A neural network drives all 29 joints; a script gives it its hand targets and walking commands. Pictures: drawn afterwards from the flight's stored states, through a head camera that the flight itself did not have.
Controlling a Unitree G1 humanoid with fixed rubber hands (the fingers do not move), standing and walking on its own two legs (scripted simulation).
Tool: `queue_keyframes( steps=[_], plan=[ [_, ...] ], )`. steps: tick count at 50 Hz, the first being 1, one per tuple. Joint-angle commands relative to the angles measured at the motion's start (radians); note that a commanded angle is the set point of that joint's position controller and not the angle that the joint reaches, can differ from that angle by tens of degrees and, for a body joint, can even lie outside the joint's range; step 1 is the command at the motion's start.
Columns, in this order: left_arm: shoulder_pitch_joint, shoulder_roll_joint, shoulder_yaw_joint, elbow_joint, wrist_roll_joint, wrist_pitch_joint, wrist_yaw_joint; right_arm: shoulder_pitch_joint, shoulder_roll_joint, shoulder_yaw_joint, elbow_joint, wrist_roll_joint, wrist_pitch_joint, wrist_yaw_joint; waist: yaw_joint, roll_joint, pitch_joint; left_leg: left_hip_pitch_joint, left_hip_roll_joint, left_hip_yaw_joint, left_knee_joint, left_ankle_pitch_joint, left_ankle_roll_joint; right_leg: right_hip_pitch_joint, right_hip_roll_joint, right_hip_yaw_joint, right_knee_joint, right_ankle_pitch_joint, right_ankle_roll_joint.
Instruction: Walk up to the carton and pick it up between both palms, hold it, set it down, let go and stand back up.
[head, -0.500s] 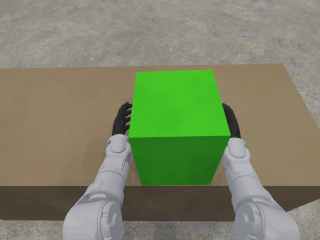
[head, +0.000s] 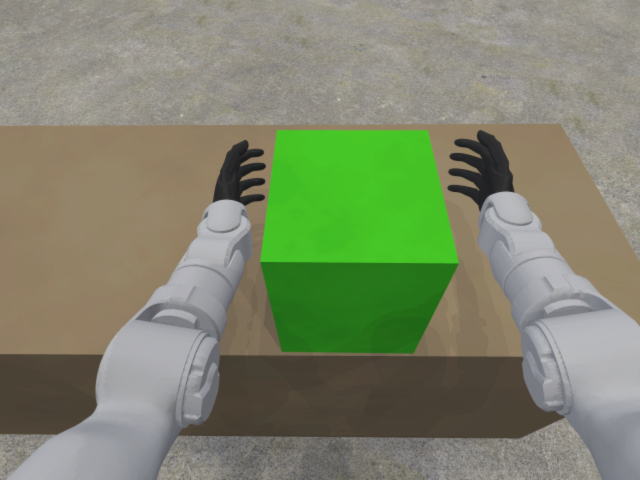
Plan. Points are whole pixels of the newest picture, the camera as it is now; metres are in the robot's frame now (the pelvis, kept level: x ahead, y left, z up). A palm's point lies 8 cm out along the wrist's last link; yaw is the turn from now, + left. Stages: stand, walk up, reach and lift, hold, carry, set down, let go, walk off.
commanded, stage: set down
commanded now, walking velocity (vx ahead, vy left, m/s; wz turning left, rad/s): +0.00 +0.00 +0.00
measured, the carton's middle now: (349, 249) +0.44 -0.02 +0.01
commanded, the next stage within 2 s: none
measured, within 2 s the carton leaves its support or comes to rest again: neither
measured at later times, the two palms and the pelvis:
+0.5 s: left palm (213, 189) +0.45 +0.15 +0.12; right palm (510, 193) +0.44 -0.22 +0.11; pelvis -0.01 -0.02 +0.00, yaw +2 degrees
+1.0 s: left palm (195, 199) +0.43 +0.16 +0.13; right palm (530, 192) +0.42 -0.23 +0.13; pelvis -0.01 -0.02 +0.01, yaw +2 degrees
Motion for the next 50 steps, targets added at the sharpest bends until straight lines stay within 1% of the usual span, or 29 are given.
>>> queue_keyframes(
  steps=[1, 5, 7, 8, 9, 10, 11, 12, 13, 14, 15, 16, 17, 18, 19, 20, 22, 25, 28, 31, 34, 37, 40, 43, 46, 50],
  plan=[
    [-0.549, 0.167, -0.015, -0.206, -0.023, -0.051, -0.003, -0.530, -0.226, -0.003, -0.174, 0.034, -0.042, 0.018, -0.027, -0.016, -0.757, 0.263, -0.041, 0.014, -0.013, 0.367, -0.068, 0.399, 0.007, -0.027, 0.048, 0.457, 0.038],
    [-0.638, 0.177, -0.058, -0.326, -0.086, -0.017, 0.005, -0.587, -0.251, -0.015, -0.266, 0.057, -0.010, 0.041, -0.040, 0.013, -0.836, 0.300, -0.046, 0.003, -0.004, 0.351, -0.068, 0.352, 0.010, -0.039, 0.044, 0.424, 0.035],
    [-0.655, 0.191, -0.068, -0.376, -0.111, 0.020, 0.007, -0.605, -0.262, -0.024, -0.311, 0.059, 0.017, 0.047, -0.046, 0.011, -0.864, 0.307, -0.050, -0.003, -0.002, 0.352, -0.062, 0.352, 0.009, -0.037, 0.042, 0.432, 0.037],
    [-0.522, 0.154, -0.044, -0.139, -0.073, 0.011, -0.017, -0.520, -0.134, -0.029, -0.150, 0.008, 0.052, 0.052, -0.030, -0.081, -0.586, 0.145, -0.057, -0.013, -0.018, 0.173, -0.009, 0.311, -0.005, -0.012, 0.043, 0.250, 0.039],
    [-0.612, 0.182, -0.030, -0.257, -0.102, -0.019, -0.024, -0.606, -0.130, -0.044, -0.266, -0.003, 0.046, 0.056, -0.009, -0.078, -0.685, 0.086, -0.063, -0.002, -0.054, 0.108, 0.007, 0.351, -0.020, 0.002, 0.037, 0.202, 0.047],
    [-0.622, 0.211, -0.039, -0.286, -0.107, -0.033, -0.017, -0.596, -0.150, -0.061, -0.311, -0.015, 0.038, 0.059, -0.008, -0.056, -0.760, 0.063, -0.065, 0.002, -0.059, 0.127, 0.007, 0.390, -0.022, 0.007, 0.055, 0.237, 0.048],
    [-0.623, 0.246, -0.036, -0.312, -0.103, -0.032, -0.012, -0.593, -0.192, -0.073, -0.345, -0.019, 0.033, 0.060, -0.008, -0.042, -0.834, 0.078, -0.065, 0.003, -0.054, 0.182, -0.001, 0.428, -0.019, 0.009, 0.071, 0.309, 0.049],
    [-0.604, 0.238, -0.038, -0.287, -0.094, -0.021, -0.013, -0.580, -0.194, -0.079, -0.327, -0.025, 0.039, 0.060, -0.017, -0.040, -0.838, 0.089, -0.064, 0.001, -0.046, 0.212, -0.005, 0.436, -0.018, 0.008, 0.077, 0.342, 0.049],
    [-0.589, 0.222, -0.029, -0.243, -0.081, -0.011, -0.021, -0.576, -0.178, -0.087, -0.295, -0.038, 0.048, 0.059, -0.028, -0.046, -0.801, 0.082, -0.067, 0.000, -0.044, 0.189, -0.002, 0.432, -0.020, 0.009, 0.073, 0.320, 0.048],
    [-0.622, 0.248, -0.021, -0.334, -0.087, -0.002, -0.019, -0.607, -0.215, -0.101, -0.368, -0.037, 0.044, 0.056, -0.025, -0.034, -0.890, 0.115, -0.067, 0.003, -0.046, 0.225, -0.009, 0.455, -0.015, 0.007, 0.070, 0.359, 0.051],
    [-0.634, 0.260, -0.025, -0.386, -0.091, 0.013, -0.014, -0.605, -0.241, -0.113, -0.409, -0.038, 0.043, 0.052, -0.034, -0.028, -0.953, 0.146, -0.067, 0.002, -0.037, 0.281, -0.018, 0.476, -0.007, 0.003, 0.076, 0.423, 0.052],
    [-0.629, 0.260, -0.023, -0.410, -0.089, 0.033, -0.012, -0.599, -0.253, -0.119, -0.430, -0.043, 0.047, 0.047, -0.041, -0.033, -0.982, 0.168, -0.067, 0.001, -0.027, 0.326, -0.023, 0.496, -0.003, 0.001, 0.082, 0.478, 0.054],
    [-0.616, 0.256, -0.016, -0.419, -0.082, 0.054, -0.014, -0.591, -0.258, -0.124, -0.437, -0.048, 0.056, 0.043, -0.049, -0.042, -0.981, 0.179, -0.069, -0.001, -0.023, 0.343, -0.025, 0.512, -0.001, 0.001, 0.081, 0.509, 0.056],
    [-0.616, 0.258, -0.008, -0.438, -0.079, 0.075, -0.016, -0.594, -0.263, -0.130, -0.453, -0.053, 0.065, 0.039, -0.056, -0.049, -0.979, 0.185, -0.071, -0.001, -0.028, 0.342, -0.024, 0.528, 0.000, 0.002, 0.077, 0.521, 0.058],
    [-0.624, 0.268, -0.003, -0.488, -0.081, 0.095, -0.014, -0.601, -0.279, -0.134, -0.495, -0.051, 0.072, 0.034, -0.056, -0.050, -1.005, 0.198, -0.071, 0.000, -0.033, 0.355, -0.025, 0.550, 0.002, 0.003, 0.075, 0.546, 0.062],
    [-0.622, 0.272, -0.002, -0.514, -0.081, 0.117, -0.012, -0.596, -0.286, -0.135, -0.518, -0.049, 0.082, 0.029, -0.060, -0.055, -1.008, 0.205, -0.072, -0.001, -0.036, 0.367, -0.025, 0.568, 0.004, 0.005, 0.074, 0.568, 0.064],
    [-0.609, 0.273, 0.005, -0.521, -0.078, 0.158, -0.013, -0.591, -0.281, -0.129, -0.528, -0.043, 0.110, 0.021, -0.063, -0.070, -0.962, 0.196, -0.074, -0.002, -0.050, 0.345, -0.017, 0.591, 0.001, 0.011, 0.066, 0.562, 0.067],
    [-0.614, 0.288, 0.016, -0.531, -0.081, 0.200, -0.011, -0.601, -0.270, -0.113, -0.544, -0.024, 0.150, 0.012, -0.052, -0.081, -0.907, 0.166, -0.077, -0.002, -0.077, 0.292, -0.002, 0.615, -0.006, 0.023, 0.053, 0.519, 0.069],
    [-0.625, 0.307, 0.025, -0.495, -0.082, 0.226, -0.012, -0.613, -0.260, -0.090, -0.521, 0.000, 0.188, 0.010, -0.039, -0.086, -0.843, 0.131, -0.078, -0.002, -0.101, 0.236, 0.011, 0.624, -0.015, 0.034, 0.040, 0.460, 0.068],
    [-0.635, 0.323, 0.026, -0.456, -0.085, 0.241, -0.014, -0.616, -0.257, -0.067, -0.485, 0.027, 0.219, 0.011, -0.031, -0.082, -0.796, 0.116, -0.078, -0.002, -0.118, 0.209, 0.018, 0.625, -0.021, 0.039, 0.030, 0.423, 0.065],
    [-0.628, 0.328, 0.022, -0.428, -0.087, 0.249, -0.022, -0.603, -0.256, -0.050, -0.449, 0.049, 0.237, 0.013, -0.029, -0.073, -0.758, 0.127, -0.077, -0.003, -0.129, 0.207, 0.018, 0.617, -0.023, 0.038, 0.017, 0.405, 0.061],
    [-0.586, 0.322, 0.019, -0.426, -0.080, 0.255, -0.036, -0.562, -0.254, -0.041, -0.428, 0.061, 0.242, 0.015, -0.033, -0.062, -0.722, 0.163, -0.077, -0.006, -0.135, 0.234, 0.013, 0.614, -0.021, 0.032, 0.005, 0.417, 0.058],
    [-0.516, 0.309, 0.021, -0.470, -0.065, 0.265, -0.053, -0.501, -0.253, -0.040, -0.440, 0.067, 0.234, 0.016, -0.040, -0.049, -0.689, 0.215, -0.078, -0.007, -0.141, 0.278, 0.006, 0.621, -0.016, 0.024, -0.007, 0.444, 0.056],
    [-0.448, 0.292, 0.023, -0.545, -0.051, 0.277, -0.066, -0.443, -0.249, -0.051, -0.483, 0.061, 0.223, 0.017, -0.046, -0.035, -0.650, 0.264, -0.079, -0.007, -0.146, 0.305, 0.000, 0.620, -0.010, 0.016, -0.020, 0.444, 0.054],
    [-0.404, 0.279, 0.022, -0.647, -0.046, 0.287, -0.068, -0.403, -0.249, -0.075, -0.561, 0.046, 0.211, 0.021, -0.049, -0.019, -0.635, 0.306, -0.079, -0.007, -0.146, 0.315, -0.006, 0.610, -0.005, 0.007, -0.028, 0.424, 0.048],
    [-0.360, 0.266, 0.019, -0.790, -0.048, 0.308, -0.058, -0.358, -0.259, -0.114, -0.679, 0.020, 0.203, 0.028, -0.055, -0.006, -0.647, 0.352, -0.077, -0.007, -0.141, 0.326, -0.014, 0.609, 0.002, 0.000, -0.029, 0.417, 0.042]
  ],
)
